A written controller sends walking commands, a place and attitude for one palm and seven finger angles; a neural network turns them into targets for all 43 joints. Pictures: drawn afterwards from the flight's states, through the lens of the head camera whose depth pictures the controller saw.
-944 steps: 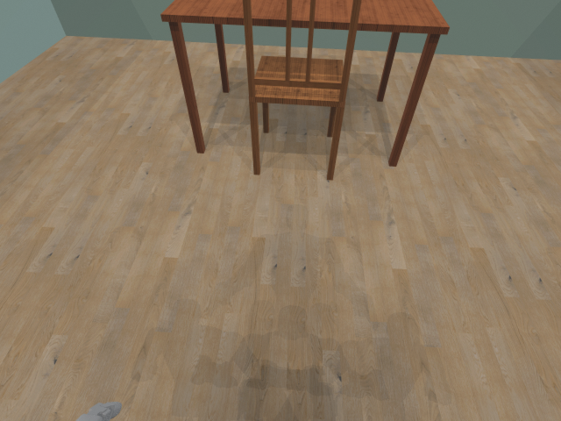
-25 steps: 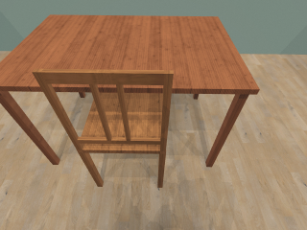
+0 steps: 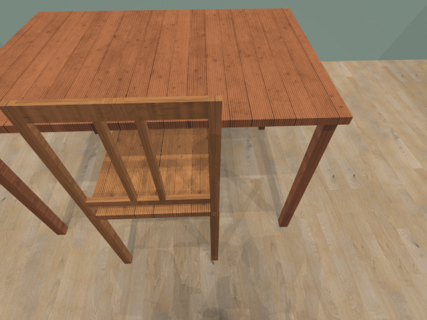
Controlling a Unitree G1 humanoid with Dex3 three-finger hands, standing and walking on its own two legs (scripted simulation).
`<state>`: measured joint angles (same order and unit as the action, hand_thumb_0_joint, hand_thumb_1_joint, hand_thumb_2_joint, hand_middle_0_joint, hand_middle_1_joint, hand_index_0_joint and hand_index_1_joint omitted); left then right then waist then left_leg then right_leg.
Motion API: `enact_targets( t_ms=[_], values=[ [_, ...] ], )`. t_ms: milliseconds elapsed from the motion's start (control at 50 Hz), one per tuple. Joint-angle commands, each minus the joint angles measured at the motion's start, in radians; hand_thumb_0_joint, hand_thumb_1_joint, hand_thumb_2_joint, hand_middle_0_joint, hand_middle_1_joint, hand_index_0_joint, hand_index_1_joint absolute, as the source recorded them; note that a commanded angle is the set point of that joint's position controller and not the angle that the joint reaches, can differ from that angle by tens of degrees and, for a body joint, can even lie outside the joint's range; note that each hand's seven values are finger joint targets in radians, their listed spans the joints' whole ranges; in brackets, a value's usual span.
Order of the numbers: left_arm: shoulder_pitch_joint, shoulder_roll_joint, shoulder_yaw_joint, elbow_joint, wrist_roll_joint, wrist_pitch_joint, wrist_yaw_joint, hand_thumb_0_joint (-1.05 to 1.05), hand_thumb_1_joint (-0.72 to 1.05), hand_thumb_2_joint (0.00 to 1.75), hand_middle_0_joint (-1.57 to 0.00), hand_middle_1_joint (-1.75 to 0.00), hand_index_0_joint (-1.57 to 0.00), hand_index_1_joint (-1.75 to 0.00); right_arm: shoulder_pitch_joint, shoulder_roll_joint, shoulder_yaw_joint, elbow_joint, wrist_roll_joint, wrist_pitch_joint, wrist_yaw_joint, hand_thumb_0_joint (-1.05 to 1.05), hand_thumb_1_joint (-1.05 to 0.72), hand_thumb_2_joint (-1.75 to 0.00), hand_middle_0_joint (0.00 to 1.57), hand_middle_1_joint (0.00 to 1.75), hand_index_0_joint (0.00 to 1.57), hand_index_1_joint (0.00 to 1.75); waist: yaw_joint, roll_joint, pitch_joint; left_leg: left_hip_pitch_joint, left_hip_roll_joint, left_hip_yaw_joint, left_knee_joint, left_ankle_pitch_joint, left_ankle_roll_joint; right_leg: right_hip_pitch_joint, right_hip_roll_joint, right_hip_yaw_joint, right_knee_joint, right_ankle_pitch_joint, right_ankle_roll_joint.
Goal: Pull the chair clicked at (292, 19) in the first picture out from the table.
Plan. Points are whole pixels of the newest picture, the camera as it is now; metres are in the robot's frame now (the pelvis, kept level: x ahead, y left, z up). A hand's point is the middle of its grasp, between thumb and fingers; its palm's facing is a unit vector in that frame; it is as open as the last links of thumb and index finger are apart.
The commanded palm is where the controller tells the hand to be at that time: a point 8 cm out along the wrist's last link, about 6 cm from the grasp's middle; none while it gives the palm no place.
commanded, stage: shuffle to correct the standing spot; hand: left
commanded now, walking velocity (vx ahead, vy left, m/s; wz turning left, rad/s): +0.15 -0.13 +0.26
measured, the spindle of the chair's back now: (119, 166) +0.47 +0.26 -0.04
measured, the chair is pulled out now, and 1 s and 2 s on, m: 0.00 0.00 0.00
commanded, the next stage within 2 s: come to a stop and stand still in 0.08 s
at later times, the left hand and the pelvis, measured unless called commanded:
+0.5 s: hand out of the picture +0.01 +0.10 -0.15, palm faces +0.16 -0.97 -0.19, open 7.4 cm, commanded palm none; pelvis +0.09 -0.05 +0.02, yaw +3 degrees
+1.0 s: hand out of the picture +0.07 +0.05 -0.16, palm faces +0.10 -0.97 -0.21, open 7.3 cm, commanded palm none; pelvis +0.07 -0.12 +0.01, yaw +5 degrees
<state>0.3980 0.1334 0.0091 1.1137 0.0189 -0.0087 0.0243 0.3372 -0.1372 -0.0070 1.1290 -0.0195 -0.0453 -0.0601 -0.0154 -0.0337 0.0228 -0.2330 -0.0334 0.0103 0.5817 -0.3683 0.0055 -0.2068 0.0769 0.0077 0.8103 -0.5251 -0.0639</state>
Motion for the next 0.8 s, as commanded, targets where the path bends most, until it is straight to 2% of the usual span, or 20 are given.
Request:
enact_targets(
  t_ms=[0,40,60,80,120,160,200,240,340,380,420,440,460,480,500,520,560,720,760,780],
  values=[
    [-0.011,0.06,0.034,-0.104,-0.01,-0.017,-0.006,0.0,0.9,0.9,-0.2,-0.3,-0.2,-0.3,0.075,-0.155,-0.031,-0.017,-0.007,0.0,-0.009,0.0,-0.9,-0.9,0.2,0.3,0.2,0.3,0.012,0.123,0.078,0.054,0.349,-0.401,-0.191,0.533,0.234,-0.181,-0.126,0.102,-0.025,-0.106,0.002],
    [0.171,0.071,0.044,-0.036,-0.002,-0.025,-0.012,0.0,0.9,0.9,-0.2,-0.3,-0.2,-0.3,-0.042,-0.144,-0.023,-0.048,0.006,0.002,0.002,0.0,-0.9,-0.9,0.2,0.3,0.2,0.3,0.119,-0.007,0.004,-0.21,0.157,-0.175,0.016,0.219,0.098,0.208,-0.113,0.068,-0.418,0.206,0.03],
    [0.24,0.163,0.058,-0.01,0.007,-0.031,0.001,0.0,0.9,0.9,-0.2,-0.3,-0.2,-0.3,-0.045,-0.084,-0.022,-0.072,0.016,0.001,0.009,0.0,-0.9,-0.9,0.2,0.3,0.2,0.3,0.118,-0.294,0.003,-0.38,-0.005,0.02,0.275,-0.075,0.024,0.298,-0.3,0.312,-0.563,0.327,0.006],
    [0.219,0.169,0.044,-0.021,-0.006,-0.024,0.006,0.0,0.9,0.9,-0.2,-0.3,-0.2,-0.3,-0.071,-0.102,-0.032,-0.085,0.008,0.011,0.014,0.0,-0.9,-0.9,0.2,0.3,0.2,0.3,0.101,-0.263,0.068,-0.386,0.005,0.016,0.444,-0.212,0.013,0.187,-0.394,0.413,-0.597,0.488,-0.042],
    [0.099,0.137,0.045,-0.06,-0.005,-0.032,0.014,0.0,0.9,0.9,-0.2,-0.3,-0.2,-0.3,-0.065,-0.097,-0.041,-0.072,0.005,0.017,0.025,0.0,-0.9,-0.9,0.2,0.3,0.2,0.3,0.063,-0.12,0.135,-0.4,0.07,-0.008,0.548,-0.156,0.014,0.092,-0.391,0.363,-0.577,0.435,-0.167],
    [0.078,0.111,0.033,-0.069,-0.001,-0.041,0.018,0.0,0.9,0.9,-0.2,-0.3,-0.2,-0.3,-0.091,-0.086,-0.043,-0.071,-0.001,0.019,0.037,0.0,-0.9,-0.9,0.2,0.3,0.2,0.3,0.049,-0.019,0.163,-0.412,0.088,-0.004,0.576,-0.094,0.008,0.086,-0.359,0.284,-0.545,0.6,-0.195],
    [0.111,0.091,0.028,-0.053,0.001,-0.051,0.022,0.0,0.9,0.9,-0.2,-0.3,-0.2,-0.3,-0.093,-0.048,-0.034,-0.066,-0.001,0.022,0.038,0.0,-0.9,-0.9,0.2,0.3,0.2,0.3,0.047,0.054,0.144,-0.408,0.075,0.024,0.514,-0.059,-0.003,0.146,-0.325,0.191,-0.499,0.95,-0.148],
    [0.145,0.091,0.021,-0.037,-0.002,-0.057,0.031,0.0,0.9,0.9,-0.2,-0.3,-0.2,-0.3,-0.086,-0.034,-0.018,-0.066,0.005,0.028,0.032,0.0,-0.9,-0.9,0.2,0.3,0.2,0.3,0.05,0.01,0.065,-0.38,0.049,0.039,0.408,-0.019,-0.01,0.259,-0.28,0.107,-0.434,1.331,-0.023],
    [0.104,0.163,0.039,-0.063,-0.009,-0.035,0.051,0.0,0.9,0.9,-0.2,-0.3,-0.2,-0.3,-0.059,-0.089,-0.025,-0.1,0.033,0.05,0.004,0.0,-0.9,-0.9,0.2,0.3,0.2,0.3,0.008,-0.112,-0.017,-0.217,-0.057,0.101,0.139,0.067,-0.013,0.295,-0.263,0.054,-0.286,1.806,0.12],
    [0.057,0.185,0.055,-0.095,-0.01,-0.019,0.048,0.0,0.9,0.9,-0.2,-0.3,-0.2,-0.3,-0.001,-0.111,-0.038,-0.11,0.029,0.063,-0.005,0.0,-0.9,-0.9,0.2,0.3,0.2,0.3,-0.031,-0.133,-0.011,-0.097,-0.068,0.124,0.029,0.162,0.005,0.213,-0.248,0.033,-0.213,1.71,0.11],
    [-0.017,0.171,0.055,-0.128,-0.02,-0.016,0.041,0.0,0.9,0.9,-0.2,-0.3,-0.2,-0.3,0.092,-0.12,-0.052,-0.102,0.015,0.066,-0.009,0.0,-0.9,-0.9,0.2,0.3,0.2,0.3,-0.103,-0.073,0.016,0.158,-0.007,0.103,-0.122,0.436,0.036,-0.032,-0.203,0.017,-0.045,1.358,0.097],
    [-0.056,0.134,0.05,-0.153,-0.037,-0.018,0.037,0.0,0.9,0.9,-0.2,-0.3,-0.2,-0.3,0.151,-0.13,-0.062,-0.095,-0.002,0.059,-0.003,0.0,-0.9,-0.9,0.2,0.3,0.2,0.3,-0.148,0.09,0.022,0.33,0.196,-0.047,-0.165,0.836,0.14,-0.271,-0.091,-0.018,0.284,0.576,0.114],
    [-0.074,0.097,0.05,-0.177,-0.042,-0.008,0.042,0.0,0.9,0.9,-0.2,-0.3,-0.2,-0.3,0.135,-0.154,-0.059,-0.12,0.003,0.063,0.004,0.0,-0.9,-0.9,0.2,0.3,0.2,0.3,-0.128,0.156,0.007,0.207,0.355,-0.191,-0.183,1.207,0.258,-0.276,0.01,0.032,0.631,-0.126,0.114],
    [-0.015,0.117,0.065,-0.191,-0.037,0.017,0.051,0.0,0.9,0.9,-0.2,-0.3,-0.2,-0.3,0.005,-0.166,-0.046,-0.179,0.006,0.054,0.004,0.0,-0.9,-0.9,0.2,0.3,0.2,0.3,-0.02,0.134,-0.003,0.079,0.403,-0.188,-0.177,1.156,0.289,-0.232,-0.043,0.132,0.747,-0.126,0.065],
    [0.001,0.103,0.07,-0.212,-0.02,0.025,0.051,0.0,0.9,0.9,-0.2,-0.3,-0.2,-0.3,-0.077,-0.165,-0.043,-0.227,-0.003,0.033,0.009,0.0,-0.9,-0.9,0.2,0.3,0.2,0.3,0.017,0.16,0.092,0.008,0.417,-0.113,-0.195,1.107,0.262,-0.299,-0.053,0.113,0.803,-0.125,0.046],
    [0.051,0.114,0.068,-0.221,-0.007,0.038,0.043,0.0,0.9,0.9,-0.2,-0.3,-0.2,-0.3,-0.165,-0.126,-0.017,-0.263,0.004,0.031,0.008,0.0,-0.9,-0.9,0.2,0.3,0.2,0.3,0.078,0.136,0.042,-0.125,0.353,-0.142,-0.197,0.851,0.247,-0.243,-0.078,0.136,0.746,-0.009,0.052],
    [0.068,0.094,0.061,-0.176,0.003,0.067,0.028,0.0,0.9,0.9,-0.2,-0.3,-0.2,-0.3,-0.258,-0.119,-0.019,-0.288,-0.003,0.035,0.014,0.0,-0.9,-0.9,0.2,0.3,0.2,0.3,0.119,0.092,0.057,-0.325,0.26,-0.131,-0.281,0.444,0.196,-0.145,-0.099,0.072,0.613,0.109,0.073],
    [0.031,0.081,0.034,-0.184,0.013,0.047,0.017,0.0,0.9,0.9,-0.2,-0.3,-0.2,-0.3,-0.106,-0.16,-0.057,-0.246,-0.003,0.069,0.023,0.0,-0.9,-0.9,0.2,0.3,0.2,0.3,0.04,0.104,-0.095,-0.07,0.224,-0.211,-0.157,0.181,0.174,-0.037,-0.104,-0.058,-0.182,0.124,0.086],
    [0.035,0.117,0.027,-0.182,0.014,0.031,0.025,0.0,0.9,0.9,-0.2,-0.3,-0.2,-0.3,-0.076,-0.115,-0.054,-0.244,0.01,0.069,0.03,0.0,-0.9,-0.9,0.2,0.3,0.2,0.3,0.031,0.051,-0.088,-0.096,0.139,-0.159,-0.059,0.093,0.087,0.033,-0.149,0.037,-0.393,0.29,0.059],
    [-0.012,0.159,0.025,-0.198,0.013,0.019,0.027,0.0,0.9,0.9,-0.2,-0.3,-0.2,-0.3,-0.059,-0.078,-0.049,-0.25,0.017,0.072,0.032,0.0,-0.9,-0.9,0.2,0.3,0.2,0.3,0.001,-0.05,-0.072,-0.089,0.075,-0.086,0.021,0.047,0.03,-0.029,-0.27,0.203,-0.431,0.37,0.001]
  ],
)
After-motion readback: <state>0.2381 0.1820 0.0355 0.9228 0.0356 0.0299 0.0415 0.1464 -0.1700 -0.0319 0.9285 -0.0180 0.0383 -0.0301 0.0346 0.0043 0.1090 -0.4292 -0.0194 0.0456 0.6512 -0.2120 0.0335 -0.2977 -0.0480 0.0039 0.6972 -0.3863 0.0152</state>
